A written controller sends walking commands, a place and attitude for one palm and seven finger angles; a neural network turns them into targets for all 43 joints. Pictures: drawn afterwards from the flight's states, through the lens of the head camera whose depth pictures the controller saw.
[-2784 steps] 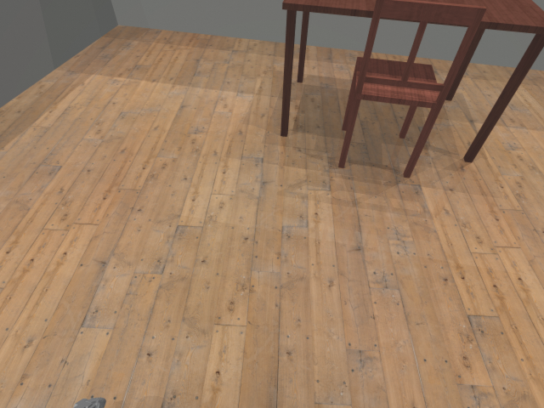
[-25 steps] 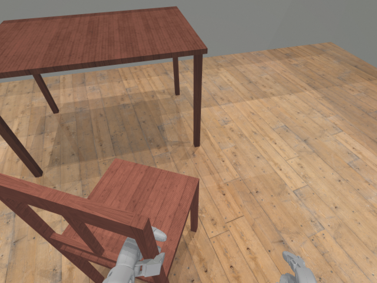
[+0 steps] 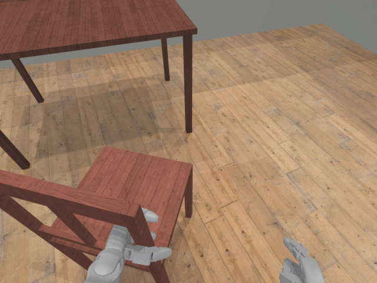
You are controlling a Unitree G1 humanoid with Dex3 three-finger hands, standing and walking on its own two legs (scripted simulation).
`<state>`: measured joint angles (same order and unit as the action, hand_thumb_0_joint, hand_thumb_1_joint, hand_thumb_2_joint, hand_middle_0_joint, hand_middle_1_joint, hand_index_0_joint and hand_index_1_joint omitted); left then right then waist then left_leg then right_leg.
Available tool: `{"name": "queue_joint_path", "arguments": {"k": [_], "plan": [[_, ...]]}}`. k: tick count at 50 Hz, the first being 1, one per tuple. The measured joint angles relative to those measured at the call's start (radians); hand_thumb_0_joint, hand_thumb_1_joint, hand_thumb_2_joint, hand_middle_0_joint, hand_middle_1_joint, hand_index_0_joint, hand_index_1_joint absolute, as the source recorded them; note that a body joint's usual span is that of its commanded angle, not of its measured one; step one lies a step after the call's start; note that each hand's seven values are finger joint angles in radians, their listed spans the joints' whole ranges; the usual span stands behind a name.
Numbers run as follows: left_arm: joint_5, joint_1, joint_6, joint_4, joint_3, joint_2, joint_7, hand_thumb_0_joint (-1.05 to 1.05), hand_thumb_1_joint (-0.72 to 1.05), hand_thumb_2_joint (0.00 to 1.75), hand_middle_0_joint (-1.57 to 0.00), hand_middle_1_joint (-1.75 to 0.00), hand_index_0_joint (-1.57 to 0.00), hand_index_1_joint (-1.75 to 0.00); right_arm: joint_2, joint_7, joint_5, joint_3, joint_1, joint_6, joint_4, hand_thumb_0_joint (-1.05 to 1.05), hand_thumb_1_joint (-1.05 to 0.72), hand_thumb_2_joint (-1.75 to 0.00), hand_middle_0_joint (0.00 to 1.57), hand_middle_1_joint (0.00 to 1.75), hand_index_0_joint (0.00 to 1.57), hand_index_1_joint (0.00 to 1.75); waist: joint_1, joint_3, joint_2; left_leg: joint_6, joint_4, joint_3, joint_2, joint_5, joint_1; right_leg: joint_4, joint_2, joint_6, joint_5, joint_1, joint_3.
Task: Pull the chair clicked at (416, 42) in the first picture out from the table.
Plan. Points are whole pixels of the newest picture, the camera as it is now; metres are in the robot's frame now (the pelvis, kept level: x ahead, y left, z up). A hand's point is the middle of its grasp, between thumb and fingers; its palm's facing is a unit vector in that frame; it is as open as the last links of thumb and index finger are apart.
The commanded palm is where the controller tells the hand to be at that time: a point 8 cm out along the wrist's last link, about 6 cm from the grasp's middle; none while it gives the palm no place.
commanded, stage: open the thumb and straighten the fingers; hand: left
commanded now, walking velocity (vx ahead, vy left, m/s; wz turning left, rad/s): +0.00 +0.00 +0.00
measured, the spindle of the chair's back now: (74, 224) +0.27 +0.29 -0.07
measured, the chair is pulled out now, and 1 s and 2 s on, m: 0.66 0.66 0.65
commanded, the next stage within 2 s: draw the fingers out of the gap in 0.44 s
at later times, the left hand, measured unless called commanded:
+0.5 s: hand (145, 242) +0.23 +0.11 -0.05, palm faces -0.10 -0.99 -0.11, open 17.3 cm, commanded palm +0.22 +0.16 -0.03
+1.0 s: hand (140, 275) +0.16 +0.11 -0.05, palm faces -0.07 -0.99 -0.09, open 17.5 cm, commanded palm +0.14 +0.16 -0.03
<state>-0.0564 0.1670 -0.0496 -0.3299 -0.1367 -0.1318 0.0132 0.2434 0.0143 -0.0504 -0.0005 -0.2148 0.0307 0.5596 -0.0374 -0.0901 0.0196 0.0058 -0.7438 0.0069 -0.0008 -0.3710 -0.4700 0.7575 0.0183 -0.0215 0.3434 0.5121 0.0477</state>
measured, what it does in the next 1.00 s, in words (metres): stands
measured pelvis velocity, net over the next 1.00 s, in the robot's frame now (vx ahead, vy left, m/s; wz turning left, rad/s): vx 0.02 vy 0.00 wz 0.03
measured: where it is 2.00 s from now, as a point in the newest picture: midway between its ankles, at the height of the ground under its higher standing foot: outside the picture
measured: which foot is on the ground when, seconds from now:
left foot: down 0.00-1.00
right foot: down 0.00-1.00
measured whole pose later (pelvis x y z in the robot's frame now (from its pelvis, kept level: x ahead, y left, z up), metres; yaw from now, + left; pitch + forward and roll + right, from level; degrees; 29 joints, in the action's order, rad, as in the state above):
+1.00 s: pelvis +0.02 +0.00 -0.03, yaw +2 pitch +11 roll +0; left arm -0.02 0.63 -0.22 0.23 -0.17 -0.16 0.01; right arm 0.23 0.06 -0.03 -0.02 -0.27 0.11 0.43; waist -0.04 -0.16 0.04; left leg 0.01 -1.00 -0.03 0.00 -0.52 -0.68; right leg 0.99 0.02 -0.02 0.49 0.69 0.08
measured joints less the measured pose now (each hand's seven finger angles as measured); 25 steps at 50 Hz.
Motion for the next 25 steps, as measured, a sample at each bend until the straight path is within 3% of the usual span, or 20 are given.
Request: {"name": "queue_joint_path", "arguments": {"k": [4,9,19,25], "plan": [[-0.001,-0.008,-0.059,0.042,0.007,-0.001,-0.001,0.03,-0.26,0.35,-0.4,-1.25,-0.43,-1.27,0.001,0.005,0.0,-0.004,-0.008,0.006,-0.011,0.01,-0.91,-0.89,0.2,0.3,0.2,0.3,-0.002,-0.012,0.007,-0.001,-0.065,0.001,0.001,-0.029,-0.05,0.063,0.002,0.001,0.027,0.05,-0.001],[-0.004,0.012,-0.121,0.113,0.003,0.002,0.004,0.0,-0.43,0.26,-0.33,-0.99,-0.34,-1.0,-0.004,0.014,0.003,-0.016,-0.019,0.015,-0.02,0.01,-0.91,-0.89,0.2,0.3,0.2,0.3,-0.005,-0.024,0.017,-0.003,-0.108,-0.001,0.001,-0.051,-0.082,0.102,0.003,0.002,0.048,0.08,0.0],[-0.003,0.048,-0.184,0.196,0.015,-0.004,0.002,-0.01,-0.53,0.21,-0.12,-0.34,-0.12,-0.34,-0.011,0.025,0.011,-0.03,-0.026,0.027,-0.043,0.01,-0.91,-0.89,0.2,0.3,0.2,0.3,-0.006,-0.038,0.014,0.001,-0.159,-0.013,-0.001,-0.078,-0.134,0.149,0.002,-0.003,0.075,0.126,0.012],[0.0,0.08,-0.196,0.251,0.008,-0.022,0.001,-0.01,-0.54,0.2,-0.04,-0.12,-0.04,-0.12,0.0,0.032,0.011,-0.027,-0.028,0.041,-0.055,0.01,-0.91,-0.89,0.2,0.3,0.2,0.3,-0.008,-0.04,0.019,0.003,-0.178,-0.026,-0.002,-0.09,-0.148,0.159,0.002,-0.005,0.087,0.132,0.024]]}}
